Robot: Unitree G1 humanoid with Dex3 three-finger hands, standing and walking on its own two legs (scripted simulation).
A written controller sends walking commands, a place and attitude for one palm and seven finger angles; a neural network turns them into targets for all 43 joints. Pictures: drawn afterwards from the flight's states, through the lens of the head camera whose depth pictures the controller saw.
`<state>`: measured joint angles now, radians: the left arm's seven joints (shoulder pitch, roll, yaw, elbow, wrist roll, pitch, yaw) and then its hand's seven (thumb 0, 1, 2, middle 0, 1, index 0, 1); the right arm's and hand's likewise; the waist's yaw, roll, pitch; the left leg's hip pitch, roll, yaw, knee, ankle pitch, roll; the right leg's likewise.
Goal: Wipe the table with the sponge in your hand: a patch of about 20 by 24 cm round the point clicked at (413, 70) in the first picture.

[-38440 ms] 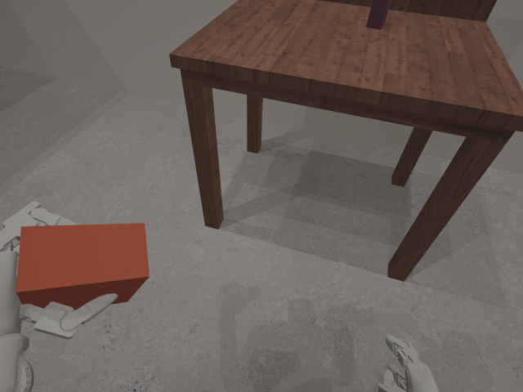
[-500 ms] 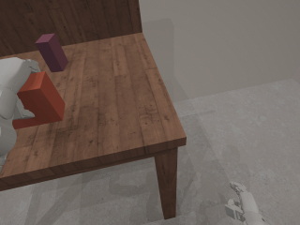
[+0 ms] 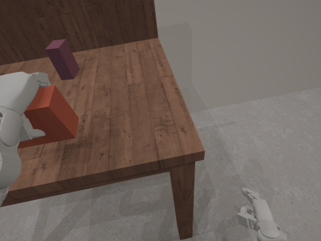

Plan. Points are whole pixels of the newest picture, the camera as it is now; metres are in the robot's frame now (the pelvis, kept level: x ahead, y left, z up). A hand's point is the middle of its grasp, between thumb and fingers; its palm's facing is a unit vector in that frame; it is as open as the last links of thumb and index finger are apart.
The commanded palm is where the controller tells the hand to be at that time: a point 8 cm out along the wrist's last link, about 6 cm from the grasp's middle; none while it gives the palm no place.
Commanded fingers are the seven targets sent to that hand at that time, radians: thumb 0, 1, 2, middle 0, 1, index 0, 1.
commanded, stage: bring the sponge back beside the body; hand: left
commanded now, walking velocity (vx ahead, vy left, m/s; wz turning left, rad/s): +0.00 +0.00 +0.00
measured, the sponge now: (38, 123) +0.26 +0.32 +0.20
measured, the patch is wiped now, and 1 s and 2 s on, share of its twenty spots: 0.90 0.90 0.90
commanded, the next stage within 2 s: step back with the hand held close in 1.24 s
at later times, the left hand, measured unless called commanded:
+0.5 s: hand (23, 127) +0.22 +0.30 +0.24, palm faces +0.19 +0.00 -0.98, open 9.8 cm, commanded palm +0.16 +0.30 +0.31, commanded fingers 0.00 0.10 1.30 -1.20 -1.60 -1.20 -1.60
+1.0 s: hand (24, 147) +0.18 +0.26 +0.23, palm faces +0.29 -0.05 -0.95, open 9.8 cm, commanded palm +0.12 +0.28 +0.31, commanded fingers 0.00 0.10 1.30 -1.20 -1.60 -1.20 -1.60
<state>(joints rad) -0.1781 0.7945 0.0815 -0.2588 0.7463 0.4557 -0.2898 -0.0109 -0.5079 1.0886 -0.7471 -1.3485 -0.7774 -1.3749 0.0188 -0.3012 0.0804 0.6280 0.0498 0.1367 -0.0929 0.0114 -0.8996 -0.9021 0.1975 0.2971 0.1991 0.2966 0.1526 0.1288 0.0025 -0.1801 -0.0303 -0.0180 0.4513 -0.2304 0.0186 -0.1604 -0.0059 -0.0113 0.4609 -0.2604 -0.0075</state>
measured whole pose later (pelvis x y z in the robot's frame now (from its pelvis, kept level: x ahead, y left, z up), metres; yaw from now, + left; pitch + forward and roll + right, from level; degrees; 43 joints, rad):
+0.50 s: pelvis -0.02 -0.01 +0.00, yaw -1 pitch -4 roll +0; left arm -0.04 0.79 0.10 -0.41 0.73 0.53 -0.28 -0.01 -0.51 1.09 -0.75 -1.35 -0.78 -1.37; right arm -0.01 -0.29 0.10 0.62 0.05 0.14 -0.10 0.01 -0.90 -0.90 0.20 0.30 0.20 0.30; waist 0.17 0.13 0.01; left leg -0.17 -0.02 -0.01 0.46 -0.22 0.01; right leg -0.16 0.01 0.00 0.48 -0.25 -0.02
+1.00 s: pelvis -0.03 -0.01 +0.00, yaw -2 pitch -7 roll +1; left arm 0.10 0.73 0.11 -0.55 0.69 0.54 -0.17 -0.01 -0.51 1.09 -0.75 -1.35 -0.78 -1.37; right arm 0.00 -0.29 0.09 0.62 0.04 0.12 -0.10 0.01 -0.90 -0.90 0.20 0.30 0.20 0.30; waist 0.17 0.14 0.00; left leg -0.15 0.00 0.01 0.48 -0.21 0.00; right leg -0.15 0.02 0.01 0.51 -0.24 -0.03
